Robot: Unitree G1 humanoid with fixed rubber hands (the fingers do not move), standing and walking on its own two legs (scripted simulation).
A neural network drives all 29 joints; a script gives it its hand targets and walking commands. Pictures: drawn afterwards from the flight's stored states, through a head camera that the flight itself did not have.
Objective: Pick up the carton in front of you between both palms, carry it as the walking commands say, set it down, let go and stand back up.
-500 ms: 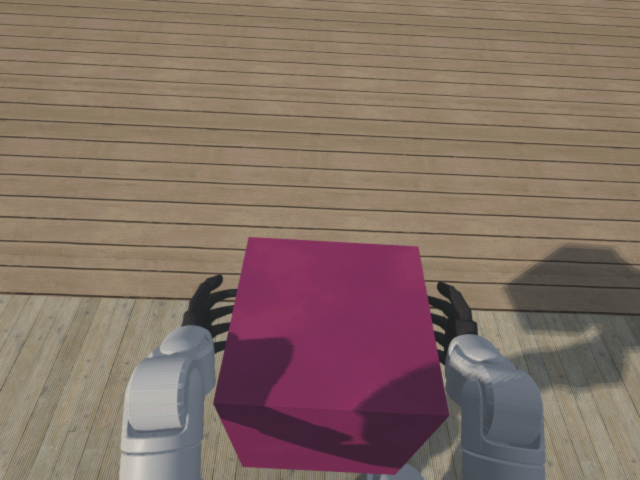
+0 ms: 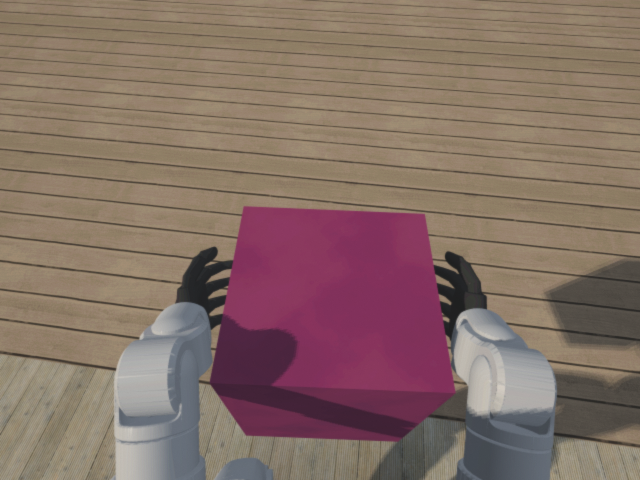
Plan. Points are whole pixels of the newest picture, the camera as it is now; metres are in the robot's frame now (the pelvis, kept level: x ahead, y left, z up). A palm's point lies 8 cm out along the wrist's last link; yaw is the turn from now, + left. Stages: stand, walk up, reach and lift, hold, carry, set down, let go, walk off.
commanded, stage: carry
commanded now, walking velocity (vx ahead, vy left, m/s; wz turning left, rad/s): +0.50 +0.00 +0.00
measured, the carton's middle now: (327, 334) +0.28 +0.01 +0.01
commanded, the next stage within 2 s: none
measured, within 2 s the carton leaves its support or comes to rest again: neither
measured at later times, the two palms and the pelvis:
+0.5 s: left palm (235, 84) +0.67 +0.17 +0.13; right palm (418, 93) +0.65 -0.13 +0.13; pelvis +0.26 +0.04 -0.01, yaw -2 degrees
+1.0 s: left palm (248, 70) +0.76 +0.16 +0.10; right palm (412, 72) +0.76 -0.13 +0.11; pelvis +0.39 +0.02 +0.00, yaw -2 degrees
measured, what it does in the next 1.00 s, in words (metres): walks ahead: left foot, then right foot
